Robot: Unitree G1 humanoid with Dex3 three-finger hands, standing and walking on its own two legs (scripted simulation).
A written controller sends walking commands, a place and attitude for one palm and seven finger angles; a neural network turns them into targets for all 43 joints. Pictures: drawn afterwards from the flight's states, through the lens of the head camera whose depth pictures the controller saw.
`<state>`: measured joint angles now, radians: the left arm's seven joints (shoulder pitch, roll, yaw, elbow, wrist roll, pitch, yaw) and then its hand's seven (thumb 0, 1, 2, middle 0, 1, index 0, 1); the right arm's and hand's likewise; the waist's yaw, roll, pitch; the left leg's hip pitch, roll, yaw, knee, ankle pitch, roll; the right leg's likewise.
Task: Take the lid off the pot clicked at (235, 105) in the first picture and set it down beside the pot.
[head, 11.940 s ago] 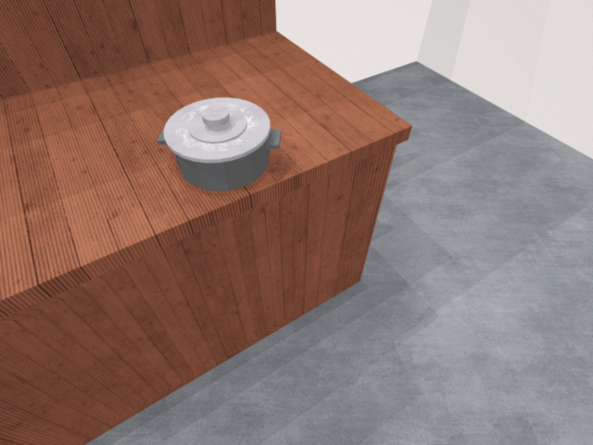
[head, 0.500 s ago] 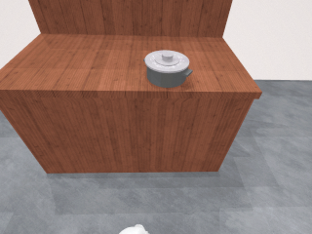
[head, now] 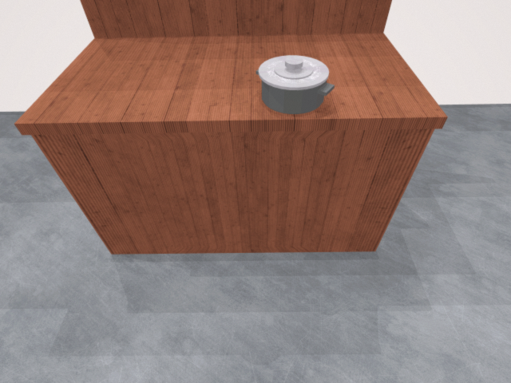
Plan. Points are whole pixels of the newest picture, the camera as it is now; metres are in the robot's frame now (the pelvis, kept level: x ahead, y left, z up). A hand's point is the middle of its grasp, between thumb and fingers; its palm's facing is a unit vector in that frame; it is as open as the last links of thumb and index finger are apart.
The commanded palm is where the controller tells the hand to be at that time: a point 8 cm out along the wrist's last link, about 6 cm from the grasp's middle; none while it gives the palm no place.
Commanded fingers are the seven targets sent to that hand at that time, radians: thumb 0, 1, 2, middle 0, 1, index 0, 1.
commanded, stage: look again from close up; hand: left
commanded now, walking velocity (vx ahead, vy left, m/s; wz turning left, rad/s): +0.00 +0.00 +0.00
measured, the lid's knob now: (294, 62) +0.91 -0.06 +0.09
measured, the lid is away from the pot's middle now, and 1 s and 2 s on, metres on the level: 0.00 0.00 0.00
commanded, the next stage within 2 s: shuffle to correct the standing spot in 0.44 s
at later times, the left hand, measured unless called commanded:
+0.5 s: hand out of the picture -0.04 +0.16 -0.17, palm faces +0.04 -0.99 -0.16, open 7.4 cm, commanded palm none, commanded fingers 0.00 0.90 0.90 -0.20 -0.30 -0.20 -0.30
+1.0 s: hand out of the picture +0.03 +0.14 -0.19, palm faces +0.14 -0.98 -0.15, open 7.4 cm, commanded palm none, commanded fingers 0.00 0.90 0.90 -0.20 -0.30 -0.20 -0.30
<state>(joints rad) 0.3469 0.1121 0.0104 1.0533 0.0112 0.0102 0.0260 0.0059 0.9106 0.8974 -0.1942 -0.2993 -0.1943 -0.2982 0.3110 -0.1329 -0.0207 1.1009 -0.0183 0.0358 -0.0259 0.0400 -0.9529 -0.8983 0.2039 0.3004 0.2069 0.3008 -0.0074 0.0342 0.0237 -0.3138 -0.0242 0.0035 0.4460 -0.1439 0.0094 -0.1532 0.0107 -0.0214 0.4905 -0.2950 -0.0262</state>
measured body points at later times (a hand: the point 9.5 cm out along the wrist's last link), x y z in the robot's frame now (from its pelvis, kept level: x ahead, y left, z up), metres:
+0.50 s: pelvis +0.00 +0.01 +0.00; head +0.00 +0.01 +0.45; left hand -0.04 +0.22 -0.16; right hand -0.03 -0.19 -0.16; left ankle +0.07 +0.11 -0.74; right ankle -0.02 -0.10 -0.74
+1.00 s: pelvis +0.10 -0.01 -0.01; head +0.12 +0.00 +0.44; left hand +0.02 +0.19 -0.17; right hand +0.10 -0.23 -0.17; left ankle +0.10 +0.09 -0.70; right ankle -0.02 -0.10 -0.74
